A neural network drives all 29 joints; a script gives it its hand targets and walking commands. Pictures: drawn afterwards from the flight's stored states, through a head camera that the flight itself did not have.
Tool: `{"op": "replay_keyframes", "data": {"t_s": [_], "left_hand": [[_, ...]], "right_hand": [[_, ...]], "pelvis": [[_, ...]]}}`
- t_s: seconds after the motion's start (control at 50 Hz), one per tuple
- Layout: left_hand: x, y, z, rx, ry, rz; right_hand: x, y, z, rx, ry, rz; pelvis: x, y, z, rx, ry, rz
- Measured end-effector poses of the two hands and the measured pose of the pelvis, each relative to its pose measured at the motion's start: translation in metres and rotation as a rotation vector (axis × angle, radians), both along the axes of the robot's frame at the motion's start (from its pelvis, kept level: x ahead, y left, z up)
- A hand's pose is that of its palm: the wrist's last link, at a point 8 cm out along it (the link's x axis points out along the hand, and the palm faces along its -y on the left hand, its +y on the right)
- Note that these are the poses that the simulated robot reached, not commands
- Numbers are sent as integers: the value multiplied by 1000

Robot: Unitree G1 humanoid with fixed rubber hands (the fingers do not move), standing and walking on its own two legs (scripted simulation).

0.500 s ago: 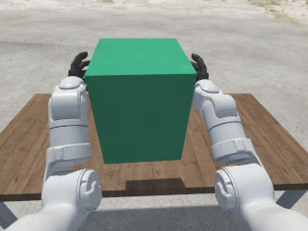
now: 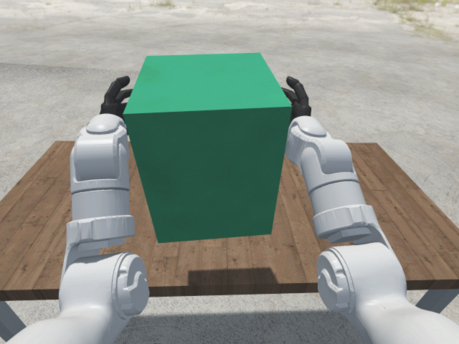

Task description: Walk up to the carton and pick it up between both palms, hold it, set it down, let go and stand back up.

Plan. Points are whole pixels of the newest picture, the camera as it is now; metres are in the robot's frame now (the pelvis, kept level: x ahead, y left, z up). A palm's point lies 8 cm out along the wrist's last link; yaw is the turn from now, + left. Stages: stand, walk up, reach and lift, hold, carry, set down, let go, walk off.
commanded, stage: hold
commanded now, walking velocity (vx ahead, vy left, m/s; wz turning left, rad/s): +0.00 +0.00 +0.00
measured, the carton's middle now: (209, 146) +0.38 +0.01 +0.22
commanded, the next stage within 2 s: none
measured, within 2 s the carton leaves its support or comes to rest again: neither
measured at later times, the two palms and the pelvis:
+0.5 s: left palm (113, 130) +0.36 +0.16 +0.27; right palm (296, 123) +0.36 -0.13 +0.28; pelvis +0.00 +0.00 +0.00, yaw +0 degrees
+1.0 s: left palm (120, 122) +0.37 +0.15 +0.28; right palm (302, 124) +0.36 -0.15 +0.27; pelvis +0.00 +0.00 +0.00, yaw -1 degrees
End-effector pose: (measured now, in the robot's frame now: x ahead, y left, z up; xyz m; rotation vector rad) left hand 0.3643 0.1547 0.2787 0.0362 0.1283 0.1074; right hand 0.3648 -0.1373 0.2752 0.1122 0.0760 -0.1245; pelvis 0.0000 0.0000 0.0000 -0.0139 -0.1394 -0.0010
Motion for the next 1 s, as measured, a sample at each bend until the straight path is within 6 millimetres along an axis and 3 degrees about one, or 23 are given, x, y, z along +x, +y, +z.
{"op": "replay_keyframes", "data": {"t_s": [0.16, 0.46, 0.76, 1.0], "left_hand": [[6, -8, 7, 19, -1, 3], [0, 1, -11, -40, 18, -1], [-2, -2, 4, 13, 15, 4], [3, -10, 1, 1, 26, -1]], "right_hand": [[6, -7, 3, -16, -2, 5], [-1, 1, 0, -52, 20, 1], [-2, -2, 5, -9, 16, 3], [-1, -9, -1, -32, 28, -4]], "pelvis": [[4, 1, 1, -1, 2, -10], [5, -2, 0, -6, -8, -5], [-2, 7, 0, -1, 2, -12], [-1, 4, 1, -1, 8, -19]]}}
